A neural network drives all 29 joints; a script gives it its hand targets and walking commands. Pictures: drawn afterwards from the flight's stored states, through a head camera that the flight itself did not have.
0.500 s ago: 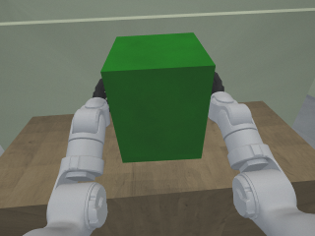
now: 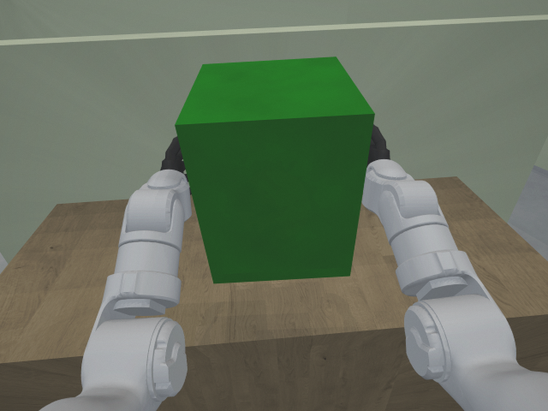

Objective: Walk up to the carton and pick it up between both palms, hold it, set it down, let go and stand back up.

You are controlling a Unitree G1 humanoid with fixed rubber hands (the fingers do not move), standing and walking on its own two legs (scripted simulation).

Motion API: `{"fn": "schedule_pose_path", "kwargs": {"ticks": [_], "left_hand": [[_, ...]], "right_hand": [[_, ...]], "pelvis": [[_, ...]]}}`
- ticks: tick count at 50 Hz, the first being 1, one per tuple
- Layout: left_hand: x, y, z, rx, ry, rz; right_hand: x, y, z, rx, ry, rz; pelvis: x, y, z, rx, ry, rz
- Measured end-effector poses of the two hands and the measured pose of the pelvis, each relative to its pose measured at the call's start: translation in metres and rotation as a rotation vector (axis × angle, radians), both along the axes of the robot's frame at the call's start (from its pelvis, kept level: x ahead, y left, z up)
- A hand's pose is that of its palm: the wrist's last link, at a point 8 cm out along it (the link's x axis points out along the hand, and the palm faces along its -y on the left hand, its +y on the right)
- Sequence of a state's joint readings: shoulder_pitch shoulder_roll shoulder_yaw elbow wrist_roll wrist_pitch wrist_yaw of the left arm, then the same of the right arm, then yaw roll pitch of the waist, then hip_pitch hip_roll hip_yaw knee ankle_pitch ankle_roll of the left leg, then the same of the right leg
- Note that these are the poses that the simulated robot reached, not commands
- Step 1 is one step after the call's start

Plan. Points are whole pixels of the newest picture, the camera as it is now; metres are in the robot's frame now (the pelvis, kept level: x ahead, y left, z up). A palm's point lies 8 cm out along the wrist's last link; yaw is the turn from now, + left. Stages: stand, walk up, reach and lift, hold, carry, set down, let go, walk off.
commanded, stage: hold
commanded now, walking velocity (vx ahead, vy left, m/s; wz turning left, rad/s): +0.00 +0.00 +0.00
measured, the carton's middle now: (275, 168) +0.39 -0.02 +0.24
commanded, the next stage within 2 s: set down in 0.56 s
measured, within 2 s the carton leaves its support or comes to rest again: neither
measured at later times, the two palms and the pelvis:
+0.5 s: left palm (174, 182) +0.37 +0.13 +0.24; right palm (375, 170) +0.37 -0.16 +0.24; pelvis +0.00 +0.00 +0.00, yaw +0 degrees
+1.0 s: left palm (166, 187) +0.38 +0.14 +0.22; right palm (362, 171) +0.38 -0.15 +0.23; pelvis +0.00 +0.00 +0.00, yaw +0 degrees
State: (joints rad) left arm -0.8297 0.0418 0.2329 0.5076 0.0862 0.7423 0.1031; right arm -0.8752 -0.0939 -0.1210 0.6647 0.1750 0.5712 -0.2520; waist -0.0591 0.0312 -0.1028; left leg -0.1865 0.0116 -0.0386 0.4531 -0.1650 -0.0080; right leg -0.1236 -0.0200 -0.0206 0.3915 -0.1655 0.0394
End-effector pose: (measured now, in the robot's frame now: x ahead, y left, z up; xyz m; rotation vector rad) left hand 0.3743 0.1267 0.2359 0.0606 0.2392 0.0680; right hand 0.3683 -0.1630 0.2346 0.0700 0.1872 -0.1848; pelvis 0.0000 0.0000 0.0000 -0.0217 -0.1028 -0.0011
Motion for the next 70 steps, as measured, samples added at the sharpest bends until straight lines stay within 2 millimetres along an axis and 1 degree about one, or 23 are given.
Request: {"fn": "schedule_pose_path", "kwargs": {"ticks": [36,43,46,48,51,56,60,64,70], "left_hand": [[-0.002,0.002,0.001,-0.013,0.000,0.003],[-0.001,0.004,0.007,-0.062,-0.068,0.012],[0.003,0.009,0.003,-0.094,-0.094,0.012],[0.006,0.013,-0.005,-0.113,-0.094,0.009],[0.012,0.018,-0.020,-0.145,-0.082,0.009],[0.027,0.019,-0.046,-0.183,-0.062,-0.012],[0.038,0.011,-0.062,-0.143,-0.044,-0.040],[0.045,0.000,-0.069,-0.063,-0.047,-0.076],[0.050,-0.012,-0.063,0.018,-0.066,-0.113]], "right_hand": [[-0.002,0.002,0.001,-0.010,-0.001,0.006],[0.000,0.004,0.011,-0.003,-0.071,0.006],[0.004,0.008,0.011,0.021,-0.102,0.005],[0.007,0.012,0.005,0.031,-0.104,0.002],[0.011,0.017,-0.011,0.019,-0.094,-0.007],[0.014,0.018,-0.049,-0.012,-0.071,-0.034],[0.015,0.012,-0.079,-0.019,-0.045,-0.064],[0.013,0.004,-0.096,-0.009,-0.041,-0.095],[0.010,-0.005,-0.105,0.025,-0.056,-0.121]], "pelvis": [[0.000,0.000,0.000,0.000,-0.004,0.000],[-0.001,0.000,0.000,0.000,-0.007,0.000],[-0.002,-0.001,0.000,0.001,-0.020,0.001],[-0.001,-0.003,0.000,0.004,-0.033,0.001],[0.000,-0.005,0.000,0.007,-0.053,0.001],[0.003,-0.006,0.001,0.008,-0.066,0.002],[0.008,-0.005,0.001,0.006,-0.057,0.002],[0.015,-0.002,0.002,0.003,-0.044,0.002],[0.021,-0.001,0.003,0.001,-0.036,0.002]]}}
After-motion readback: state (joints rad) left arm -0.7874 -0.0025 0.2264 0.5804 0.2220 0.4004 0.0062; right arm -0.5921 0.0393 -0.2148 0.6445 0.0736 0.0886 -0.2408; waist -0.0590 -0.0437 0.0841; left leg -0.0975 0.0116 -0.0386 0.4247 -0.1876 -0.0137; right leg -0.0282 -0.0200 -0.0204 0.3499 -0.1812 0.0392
